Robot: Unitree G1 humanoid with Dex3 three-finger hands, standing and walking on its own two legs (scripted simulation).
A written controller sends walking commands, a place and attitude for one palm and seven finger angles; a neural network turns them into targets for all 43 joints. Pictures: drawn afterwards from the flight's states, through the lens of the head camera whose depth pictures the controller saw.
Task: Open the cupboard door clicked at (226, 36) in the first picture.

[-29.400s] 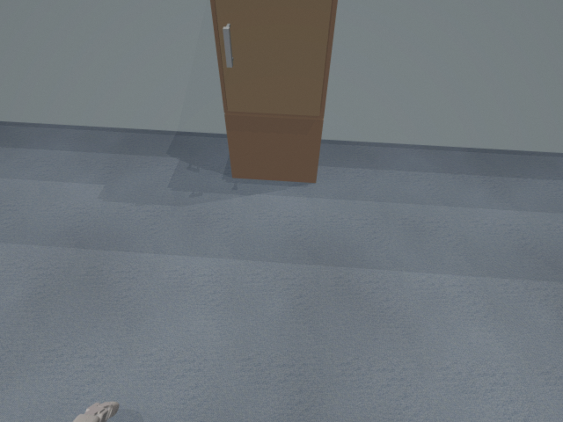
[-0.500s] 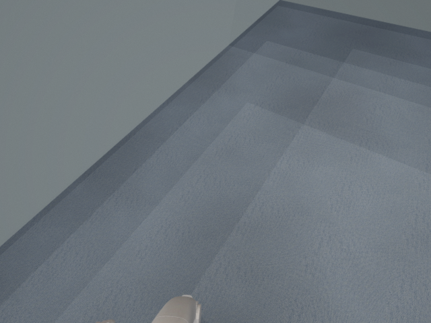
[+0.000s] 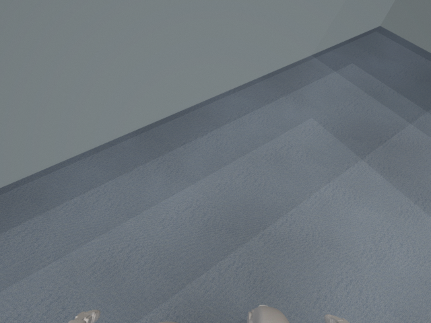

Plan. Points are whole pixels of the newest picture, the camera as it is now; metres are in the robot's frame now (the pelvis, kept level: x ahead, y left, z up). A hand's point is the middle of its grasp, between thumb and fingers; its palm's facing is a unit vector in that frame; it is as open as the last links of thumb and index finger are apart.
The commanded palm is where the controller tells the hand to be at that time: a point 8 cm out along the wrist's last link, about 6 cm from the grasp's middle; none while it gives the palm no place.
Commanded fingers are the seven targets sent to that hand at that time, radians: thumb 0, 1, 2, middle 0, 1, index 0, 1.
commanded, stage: turn to face it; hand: left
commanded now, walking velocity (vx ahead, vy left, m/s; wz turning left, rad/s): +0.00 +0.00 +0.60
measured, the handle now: out of the picture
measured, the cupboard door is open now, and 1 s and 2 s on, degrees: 45 45 45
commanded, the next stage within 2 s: none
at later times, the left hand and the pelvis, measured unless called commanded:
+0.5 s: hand out of the picture +0.02 +0.16 -0.17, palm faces +0.30 -0.93 -0.22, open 7.4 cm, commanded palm none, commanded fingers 0.00 0.90 0.90 -0.20 -0.30 -0.20 -0.30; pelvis +0.01 -0.04 +0.00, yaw +19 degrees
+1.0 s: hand out of the picture +0.01 +0.19 -0.15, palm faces +0.53 -0.80 -0.28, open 7.4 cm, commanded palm none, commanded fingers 0.00 0.90 0.90 -0.20 -0.30 -0.20 -0.30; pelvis +0.03 -0.06 +0.00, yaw +34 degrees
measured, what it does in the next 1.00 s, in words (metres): steps on the spot, turning left: right foot, then left foot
